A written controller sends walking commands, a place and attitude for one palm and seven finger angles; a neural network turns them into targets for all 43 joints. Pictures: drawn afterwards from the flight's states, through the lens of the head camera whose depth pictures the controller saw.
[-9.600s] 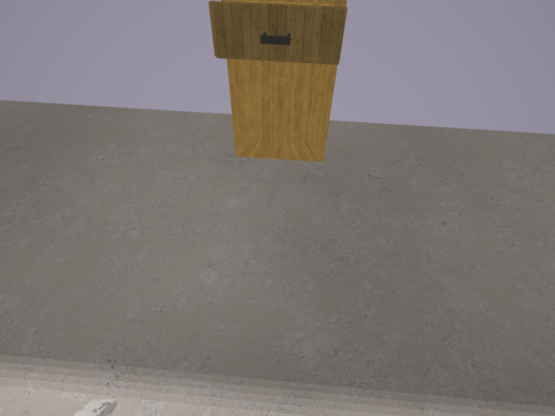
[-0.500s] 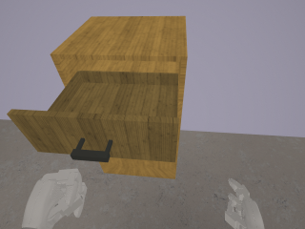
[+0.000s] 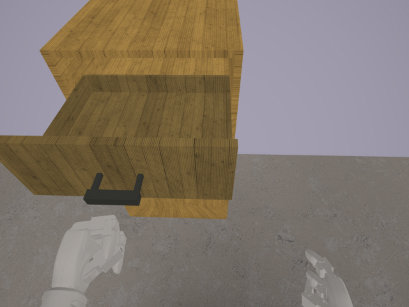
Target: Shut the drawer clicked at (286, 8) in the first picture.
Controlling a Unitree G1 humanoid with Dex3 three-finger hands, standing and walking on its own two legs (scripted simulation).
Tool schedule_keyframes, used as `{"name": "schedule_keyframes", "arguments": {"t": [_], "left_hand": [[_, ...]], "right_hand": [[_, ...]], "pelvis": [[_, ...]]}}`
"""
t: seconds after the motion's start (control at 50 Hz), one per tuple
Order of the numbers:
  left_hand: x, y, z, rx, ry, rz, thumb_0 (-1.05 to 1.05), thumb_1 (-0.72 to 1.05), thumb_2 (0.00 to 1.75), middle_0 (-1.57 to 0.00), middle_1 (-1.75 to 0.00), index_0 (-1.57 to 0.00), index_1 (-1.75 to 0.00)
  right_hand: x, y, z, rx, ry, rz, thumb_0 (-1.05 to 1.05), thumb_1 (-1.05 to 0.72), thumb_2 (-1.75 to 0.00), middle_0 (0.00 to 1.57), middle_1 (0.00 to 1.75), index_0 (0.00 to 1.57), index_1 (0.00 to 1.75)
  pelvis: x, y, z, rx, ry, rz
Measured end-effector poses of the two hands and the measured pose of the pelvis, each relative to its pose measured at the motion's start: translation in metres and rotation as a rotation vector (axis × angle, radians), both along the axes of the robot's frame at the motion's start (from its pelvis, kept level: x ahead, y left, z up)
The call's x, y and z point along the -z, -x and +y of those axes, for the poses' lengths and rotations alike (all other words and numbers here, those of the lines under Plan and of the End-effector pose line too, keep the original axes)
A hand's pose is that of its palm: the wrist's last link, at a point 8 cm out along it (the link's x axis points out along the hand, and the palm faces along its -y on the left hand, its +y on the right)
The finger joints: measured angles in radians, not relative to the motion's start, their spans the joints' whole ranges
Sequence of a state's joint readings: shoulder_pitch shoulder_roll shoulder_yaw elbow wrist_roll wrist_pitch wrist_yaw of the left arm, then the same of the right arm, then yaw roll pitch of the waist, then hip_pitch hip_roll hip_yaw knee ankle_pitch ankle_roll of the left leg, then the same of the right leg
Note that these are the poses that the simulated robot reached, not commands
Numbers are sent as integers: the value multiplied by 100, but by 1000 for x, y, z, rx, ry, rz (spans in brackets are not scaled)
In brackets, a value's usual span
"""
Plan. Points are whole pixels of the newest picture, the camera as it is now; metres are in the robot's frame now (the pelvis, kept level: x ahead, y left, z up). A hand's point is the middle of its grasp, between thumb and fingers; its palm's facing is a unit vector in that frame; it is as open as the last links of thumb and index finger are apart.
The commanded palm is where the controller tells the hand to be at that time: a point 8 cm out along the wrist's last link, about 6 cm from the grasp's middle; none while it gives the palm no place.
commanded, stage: bring the fist close to the handle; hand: left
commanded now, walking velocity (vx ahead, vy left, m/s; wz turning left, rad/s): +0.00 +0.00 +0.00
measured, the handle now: (116, 188) +0.33 +0.19 +0.07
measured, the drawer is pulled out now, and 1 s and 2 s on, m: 0.30 0.30 0.19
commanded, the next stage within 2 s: push the drawer shut in 0.64 s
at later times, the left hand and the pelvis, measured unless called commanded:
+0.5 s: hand (128, 237) +0.23 +0.15 +0.07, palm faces +0.00 -1.00 -0.04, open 3.3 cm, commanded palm +0.20 +0.20 +0.07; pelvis +0.01 +0.01 -0.01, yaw -1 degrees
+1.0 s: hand (129, 231) +0.24 +0.15 +0.06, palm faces -0.01 -1.00 -0.05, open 3.3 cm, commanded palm +0.22 +0.21 +0.07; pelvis +0.00 +0.00 -0.01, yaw +0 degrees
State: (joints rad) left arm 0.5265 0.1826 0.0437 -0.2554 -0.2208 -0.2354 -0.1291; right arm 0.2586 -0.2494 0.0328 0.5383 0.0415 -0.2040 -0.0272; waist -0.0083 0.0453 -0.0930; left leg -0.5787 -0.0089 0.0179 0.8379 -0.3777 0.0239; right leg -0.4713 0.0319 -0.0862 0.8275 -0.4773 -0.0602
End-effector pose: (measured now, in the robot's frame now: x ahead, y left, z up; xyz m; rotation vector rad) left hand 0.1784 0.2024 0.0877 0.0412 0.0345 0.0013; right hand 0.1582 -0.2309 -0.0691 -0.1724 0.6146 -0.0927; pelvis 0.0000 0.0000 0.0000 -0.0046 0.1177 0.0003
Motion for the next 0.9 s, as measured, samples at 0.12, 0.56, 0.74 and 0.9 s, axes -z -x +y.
{"name": "schedule_keyframes", "arguments": {"t": [0.12,0.56,0.74,0.9], "left_hand": [[9,-10,-1,6,9,-16,2,90,90,-139,-160,-140,-160],[23,-24,-6,-1,14,2,2,90,90,-139,-160,-140,-160],[20,-16,-7,-15,-7,-31,2,90,90,-140,-160,-140,-160],[23,-27,-2,-4,-13,-32,2,90,90,-140,-160,-140,-160]], "right_hand": [[5,2,2,2,8,17,1,-91,-90,20,30,20,30],[14,-5,12,6,-13,60,1,-91,-90,20,30,20,30],[14,-7,8,-7,5,63,1,-91,-90,20,30,20,30],[18,-3,2,-2,10,79,1,-91,-90,20,30,20,30]], "pelvis": [[5,1,4,4,3,23],[13,-7,11,15,7,60],[16,-4,6,10,6,63],[17,0,3,2,11,63]]}}
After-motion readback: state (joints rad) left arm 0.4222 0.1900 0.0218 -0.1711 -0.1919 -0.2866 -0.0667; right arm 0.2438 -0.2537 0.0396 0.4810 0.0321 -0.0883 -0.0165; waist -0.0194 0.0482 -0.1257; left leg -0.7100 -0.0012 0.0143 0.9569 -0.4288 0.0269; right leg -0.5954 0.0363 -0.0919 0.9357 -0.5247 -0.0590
